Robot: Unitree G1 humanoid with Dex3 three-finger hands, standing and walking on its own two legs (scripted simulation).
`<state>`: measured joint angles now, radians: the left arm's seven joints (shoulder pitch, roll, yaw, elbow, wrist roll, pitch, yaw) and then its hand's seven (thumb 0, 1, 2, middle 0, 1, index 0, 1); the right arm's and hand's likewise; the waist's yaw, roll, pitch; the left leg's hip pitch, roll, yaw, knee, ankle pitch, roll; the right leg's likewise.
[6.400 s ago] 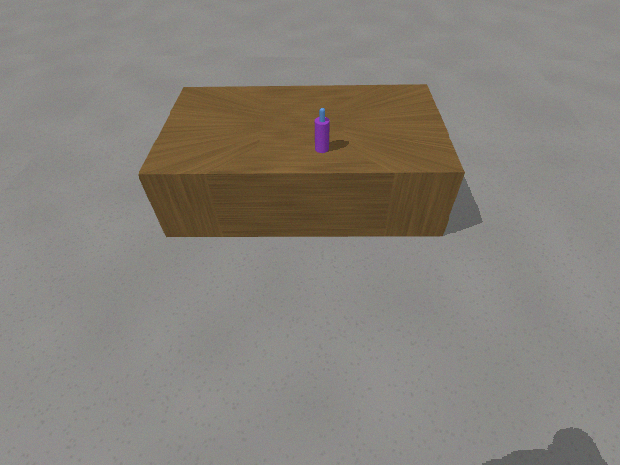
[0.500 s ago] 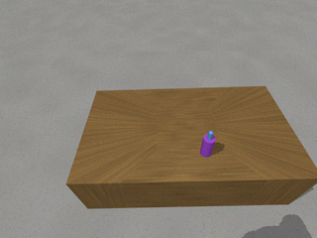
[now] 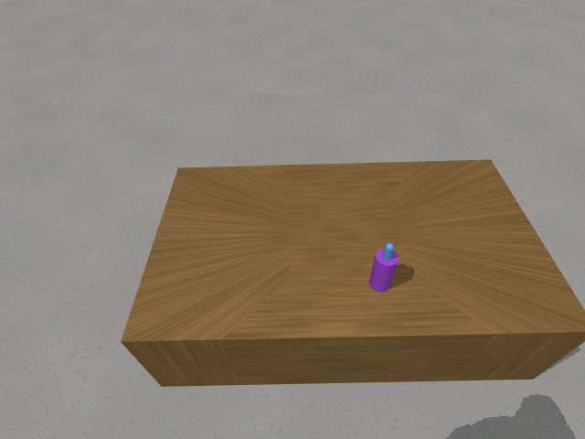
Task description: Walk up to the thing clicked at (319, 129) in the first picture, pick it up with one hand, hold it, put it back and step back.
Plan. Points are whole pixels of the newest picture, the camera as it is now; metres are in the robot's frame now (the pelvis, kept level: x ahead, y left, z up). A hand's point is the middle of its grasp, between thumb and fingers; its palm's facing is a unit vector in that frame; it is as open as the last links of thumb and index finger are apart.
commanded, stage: stand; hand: right
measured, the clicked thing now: (384, 265) +0.63 -0.22 -0.33
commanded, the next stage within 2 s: walk up in 0.84 s
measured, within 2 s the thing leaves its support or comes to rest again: neither
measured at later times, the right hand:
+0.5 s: hand out of the picture +0.07 -0.25 -0.16, palm faces -0.02 +0.94 -0.34, open 7.4 cm
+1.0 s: hand out of the picture +0.08 -0.26 -0.16, palm faces +0.01 +0.94 -0.34, open 7.4 cm
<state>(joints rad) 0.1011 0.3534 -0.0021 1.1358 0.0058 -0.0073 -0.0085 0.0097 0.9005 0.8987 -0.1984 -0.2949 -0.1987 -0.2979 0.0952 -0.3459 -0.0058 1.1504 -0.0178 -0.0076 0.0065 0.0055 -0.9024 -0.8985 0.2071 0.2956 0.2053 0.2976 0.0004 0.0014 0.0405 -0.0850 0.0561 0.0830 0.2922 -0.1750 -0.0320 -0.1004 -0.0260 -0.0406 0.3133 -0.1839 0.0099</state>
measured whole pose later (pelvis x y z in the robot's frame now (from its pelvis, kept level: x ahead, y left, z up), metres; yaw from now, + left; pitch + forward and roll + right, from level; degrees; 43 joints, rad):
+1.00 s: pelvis +0.02 +0.00 -0.01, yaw -2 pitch -2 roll +1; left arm 0.20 0.38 0.05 1.05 0.03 -0.01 -0.05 0.01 0.90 0.90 -0.20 -0.30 -0.20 -0.30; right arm 0.19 -0.37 -0.06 1.04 -0.04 -0.02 0.04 0.01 -0.90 -0.90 0.21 0.30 0.21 0.30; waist 0.01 -0.01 0.03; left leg -0.12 0.05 0.09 0.47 -0.31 0.01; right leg -0.16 -0.02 0.00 0.53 -0.35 -0.03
